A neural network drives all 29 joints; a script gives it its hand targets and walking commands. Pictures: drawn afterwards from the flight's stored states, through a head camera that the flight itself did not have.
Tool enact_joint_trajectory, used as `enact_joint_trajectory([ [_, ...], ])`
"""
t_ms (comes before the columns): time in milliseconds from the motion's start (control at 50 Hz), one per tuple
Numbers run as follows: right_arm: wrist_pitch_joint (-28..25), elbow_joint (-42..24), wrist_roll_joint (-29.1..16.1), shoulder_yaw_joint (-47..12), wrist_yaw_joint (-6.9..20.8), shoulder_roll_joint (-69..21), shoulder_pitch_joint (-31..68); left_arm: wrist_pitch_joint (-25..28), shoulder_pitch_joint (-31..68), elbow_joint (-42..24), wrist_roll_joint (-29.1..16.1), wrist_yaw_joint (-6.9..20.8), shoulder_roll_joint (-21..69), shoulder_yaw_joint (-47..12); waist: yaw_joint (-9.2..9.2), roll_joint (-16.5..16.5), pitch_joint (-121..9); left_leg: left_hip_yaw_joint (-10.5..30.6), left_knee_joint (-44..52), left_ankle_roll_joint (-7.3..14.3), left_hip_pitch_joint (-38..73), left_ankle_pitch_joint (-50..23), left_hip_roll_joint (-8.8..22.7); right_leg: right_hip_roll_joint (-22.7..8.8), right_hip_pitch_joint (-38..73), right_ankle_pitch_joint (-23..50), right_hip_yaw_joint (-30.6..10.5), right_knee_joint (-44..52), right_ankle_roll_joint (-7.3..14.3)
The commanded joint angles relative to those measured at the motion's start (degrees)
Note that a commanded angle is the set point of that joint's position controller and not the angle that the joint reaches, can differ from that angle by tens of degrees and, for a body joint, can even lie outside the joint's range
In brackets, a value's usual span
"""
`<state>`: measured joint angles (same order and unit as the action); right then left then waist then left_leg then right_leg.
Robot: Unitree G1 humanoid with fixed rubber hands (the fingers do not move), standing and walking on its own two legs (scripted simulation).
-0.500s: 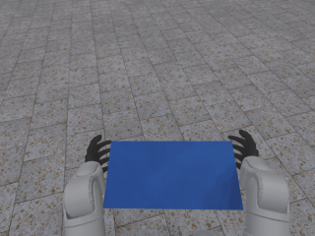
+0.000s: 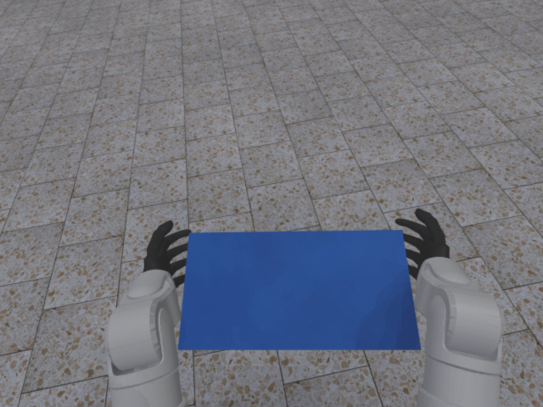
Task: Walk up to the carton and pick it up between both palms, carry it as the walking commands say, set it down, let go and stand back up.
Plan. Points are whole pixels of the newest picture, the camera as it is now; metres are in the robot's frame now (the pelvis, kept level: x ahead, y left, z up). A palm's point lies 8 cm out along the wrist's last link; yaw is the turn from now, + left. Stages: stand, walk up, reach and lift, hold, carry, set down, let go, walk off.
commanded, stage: carry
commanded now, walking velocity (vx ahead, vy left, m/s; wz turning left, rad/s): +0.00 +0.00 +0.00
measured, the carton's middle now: (293, 295) +0.28 +0.00 -0.02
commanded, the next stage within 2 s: none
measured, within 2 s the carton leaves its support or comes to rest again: neither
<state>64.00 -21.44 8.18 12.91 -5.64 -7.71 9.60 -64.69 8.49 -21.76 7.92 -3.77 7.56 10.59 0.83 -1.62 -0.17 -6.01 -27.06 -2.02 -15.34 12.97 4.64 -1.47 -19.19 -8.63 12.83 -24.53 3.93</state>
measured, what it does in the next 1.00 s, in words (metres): stands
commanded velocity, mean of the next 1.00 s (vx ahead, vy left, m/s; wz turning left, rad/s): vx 0.00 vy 0.03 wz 0.10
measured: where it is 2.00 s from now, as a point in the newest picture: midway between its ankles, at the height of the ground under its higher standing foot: outside the picture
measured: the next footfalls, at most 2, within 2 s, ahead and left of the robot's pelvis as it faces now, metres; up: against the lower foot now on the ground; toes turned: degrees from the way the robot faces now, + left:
none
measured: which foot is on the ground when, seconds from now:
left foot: down 0.00-1.00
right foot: down 0.00-1.00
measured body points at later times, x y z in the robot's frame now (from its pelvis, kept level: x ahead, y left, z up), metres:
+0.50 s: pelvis +0.03 +0.05 -0.01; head +0.03 +0.05 +0.44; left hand +0.30 +0.25 +0.06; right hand +0.32 -0.11 +0.06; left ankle -0.01 +0.13 -0.74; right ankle +0.04 -0.08 -0.73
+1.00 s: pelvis +0.01 +0.05 +0.00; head -0.03 +0.05 +0.45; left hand +0.26 +0.24 +0.08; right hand +0.29 -0.12 +0.09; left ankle -0.01 +0.13 -0.74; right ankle +0.04 -0.06 -0.74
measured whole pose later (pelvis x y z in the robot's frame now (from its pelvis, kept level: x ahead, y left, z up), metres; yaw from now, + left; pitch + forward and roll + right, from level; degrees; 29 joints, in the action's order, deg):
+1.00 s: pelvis +0.01 +0.05 +0.00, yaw +4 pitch +3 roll +0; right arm 67.1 -15.4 8.1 13.2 -5.7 -6.0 9.5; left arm -67.8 8.2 -16.5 8.8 -4.8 7.5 9.9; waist 0.1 0.0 -8.7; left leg -5.4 -27.8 2.8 -15.5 15.5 -0.4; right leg -4.2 -17.8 -11.6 11.0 -26.7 0.3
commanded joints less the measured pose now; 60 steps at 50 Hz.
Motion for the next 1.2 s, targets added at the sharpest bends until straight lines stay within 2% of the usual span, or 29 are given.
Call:
enact_joint_trajectory([
  [0,3.3,1.8,-24.5,-44.7,18.6,-46.5,22.8,-2.3,24.8,-1.4,-25.1,16.8,47.6,-44.6,-0.31,1.8,-21.0,2.6,2.9,-0.6,5.8,-10.1,6.9,-9.1,11.9,13.1,-6.3,1.8,-3.2],
  [40,4.0,2.9,-24.2,-44.0,18.7,-46.1,22.0,-3.1,24.9,-0.3,-25.0,16.7,46.9,-44.7,-0.4,0.2,-19.6,2.1,1.8,-0.6,4.0,-13.9,7.3,-9.0,12.3,15.5,-6.5,-0.1,-3.7],
  [100,4.8,5.2,-24.0,-42.9,18.9,-45.7,21.3,-3.8,24.8,2.3,-24.7,16.7,47.1,-44.3,-0.61,-0.7,-19.2,1.8,-0.5,-0.2,4.2,-22.7,6.9,-8.7,11.4,22.7,-6.5,-3.5,-3.5],
  [140,4.9,6.1,-24.0,-42.7,19.2,-45.8,21.9,-4.0,25.1,3.7,-24.6,16.8,47.4,-44.0,-0.67,-0.6,-18.7,1.9,-1.2,0.0,4.4,-26.7,6.8,-8.2,10.6,24.0,-6.3,-4.5,-3.6],
  [200,4.7,5.8,-24.7,-43.0,19.5,-46.4,24.4,-3.8,26.6,4.4,-24.9,16.9,48.1,-43.7,-0.52,-1.1,-18.7,2.0,-1.9,0.4,3.8,-28.4,5.9,-8.5,11.1,24.0,-5.9,-5.5,-3.7],
  [240,4.6,5.3,-25.3,-43.3,19.8,-46.7,25.7,-3.6,26.6,4.7,-24.9,16.8,48.3,-43.4,-0.28,-1.0,-19.5,2.2,-4.6,0.3,2.4,-26.7,4.7,-10.9,11.3,27.3,-5.6,-8.2,-4.1],
  [260,4.6,5.4,-25.6,-43.4,19.9,-46.8,25.7,-3.4,26.1,5.0,-24.6,16.6,48.3,-43.1,-0.19,0.3,-20.1,2.1,-6.6,0.1,1.3,-24.4,4.0,-12.7,11.6,30.1,-5.7,-9.2,-4.1],
  [300,4.6,5.3,-26.2,-43.7,20.2,-47.0,26.0,-3.1,25.2,5.3,-23.9,16.4,48.2,-42.5,-0.16,4.6,-20.9,2.1,-10.2,0.2,-2.3,-16.8,1.7,-16.4,12.9,36.4,-7.0,-10.0,-3.1],
  [340,4.6,4.6,-26.9,-44.2,20.4,-47.1,27.1,-2.9,24.9,5.2,-23.3,16.3,48.1,-41.9,-0.36,10.4,-20.0,1.4,-9.6,0.5,-5.9,-2.6,-1.1,-20.2,13.5,38.1,-8.8,-8.7,-1.4],
  [360,4.5,4.1,-27.2,-44.3,20.5,-47.1,28.2,-2.8,25.3,4.8,-23.3,16.2,48.1,-42.0,-0.55,11.8,-19.7,1.6,-5.8,1.3,-3.9,1.2,-1.2,-20.0,11.3,33.6,-8.2,-8.2,-1.4],
  [380,4.3,4.1,-27.5,-44.3,20.5,-47.0,29.2,-2.6,26.5,4.2,-23.6,16.1,48.1,-42.2,-0.71,10.5,-19.4,2.5,-2.4,2.2,-0.9,-2.3,-0.5,-18.3,8.5,25.5,-6.6,-9.6,-2.8],
  [400,4.1,4.6,-27.3,-43.8,20.3,-46.9,29.4,-2.3,27.6,3.9,-23.8,16.1,48.1,-42.3,-0.66,5.1,-20.1,5.4,-1.6,3.3,3.5,-15.8,1.8,-15.2,4.2,16.0,-4.2,-12.8,-5.1],
  [420,3.7,5.8,-26.5,-43.1,20.0,-47.2,28.0,-2.3,29.4,3.0,-24.4,16.3,48.6,-42.9,-1.16,-2.9,-20.0,12.3,-1.4,5.9,6.9,-31.6,7.2,-10.6,-2.0,4.8,-1.4,-17.0,-7.7],
  [440,3.4,5.8,-26.0,-42.4,19.8,-47.6,26.7,-2.2,30.4,2.6,-24.9,16.5,49.0,-43.4,-1.65,-6.7,-18.6,16.3,0.5,8.9,9.5,-43.8,11.1,-7.1,-6.9,-13.7,-1.1,-19.9,-8.7],
  [460,3.2,5.6,-25.6,-41.8,19.5,-47.2,25.7,-2.3,30.5,3.0,-25.3,16.7,49.3,-43.9,-2.0,-7.6,-17.8,17.3,0.8,10.9,11.9,-50.0,12.5,-5.3,-9.8,-22.1,-2.3,-20.6,-8.8],
  [480,2.9,4.5,-25.4,-42.1,19.2,-47.1,25.3,-2.2,30.4,2.8,-26.0,16.9,49.6,-44.3,-1.94,-6.5,-18.1,15.2,-0.2,11.3,13.2,-52.0,11.9,-5.1,-9.6,-22.9,-3.4,-19.8,-8.5],
  [520,2.5,3.4,-24.7,-42.4,18.7,-47.5,24.7,-1.9,30.2,2.2,-27.2,17.4,49.7,-44.7,-1.57,-6.5,-19.2,10.0,-1.3,9.5,11.9,-47.8,9.0,-4.7,-4.6,-16.5,-3.3,-14.7,-7.9],
  [560,2.5,2.8,-24.1,-42.7,18.3,-47.6,23.8,-2.0,29.3,1.2,-27.6,17.7,49.3,-44.9,-0.72,-4.7,-20.7,7.2,-2.9,7.4,8.7,-40.0,6.9,-4.8,3.7,-5.2,-2.7,-5.9,-7.1],
  [580,2.6,2.8,-24.0,-43.0,18.2,-47.4,23.5,-2.2,28.2,1.3,-27.5,17.8,48.9,-44.9,-0.6,-2.3,-21.8,6.7,-3.7,6.1,6.1,-33.0,5.6,-6.5,8.8,2.3,-4.0,-3.4,-6.4],
  [600,2.9,2.4,-23.8,-43.4,18.3,-46.6,23.6,-2.2,26.2,2.4,-27.1,17.8,48.2,-44.7,-0.72,2.8,-22.1,5.7,-4.2,4.6,3.4,-23.2,3.2,-10.3,10.7,14.7,-6.8,-5.8,-4.9],
  [620,3.1,2.0,-24.0,-43.8,18.3,-46.5,24.3,-2.1,25.8,2.6,-26.5,17.7,47.7,-44.2,-0.69,6.6,-22.2,5.2,-3.7,3.8,3.5,-12.6,2.1,-12.3,10.4,21.5,-8.3,-5.4,-3.1],
  [640,3.3,2.6,-24.0,-43.8,18.4,-46.5,24.4,-2.3,25.8,3.0,-26.1,17.7,47.3,-43.7,-0.71,7.8,-21.0,5.3,-2.3,3.7,2.5,-6.9,1.8,-12.9,10.2,20.6,-8.7,-4.1,-2.4],
  [660,3.5,2.8,-24.1,-43.7,18.5,-46.2,24.6,-2.5,25.7,3.3,-25.8,17.7,47.1,-43.3,-0.68,6.7,-19.4,5.9,-0.6,3.9,1.9,-5.7,2.0,-12.2,9.4,15.7,-8.4,-3.1,-2.3],
  [700,4.0,3.7,-24.3,-43.3,18.8,-45.7,25.1,-2.8,26.2,3.2,-25.2,17.5,47.1,-43.2,-0.42,3.9,-17.0,7.6,2.2,4.7,0.9,-9.0,3.5,-9.8,7.9,5.5,-7.1,-2.1,-3.4],
  [740,4.4,4.3,-24.5,-42.8,19.0,-45.2,24.9,-3.2,26.0,3.3,-24.9,17.1,47.1,-43.2,-0.3,2.1,-15.9,8.4,3.8,5.1,-0.5,-9.8,4.3,-8.5,8.2,1.4,-6.7,-1.2,-3.9],
  [840,5.4,5.6,-24.9,-41.8,19.5,-44.5,24.8,-3.9,26.4,3.7,-24.5,16.4,46.8,-42.9,-0.44,0.3,-15.2,7.9,5.4,5.1,-1.8,-7.8,3.9,-8.3,8.5,0.8,-7.3,0.1,-3.6],
  [1180,5.4,6.0,-25.3,-41.5,19.3,-45.7,27.4,-3.7,28.3,3.8,-25.2,15.9,47.6,-43.1,-0.6,1.6,-17.3,7.5,4.9,5.4,-1.3,-6.7,3.4,-8.0,7.8,1.2,-8.5,1.6,-2.8],
])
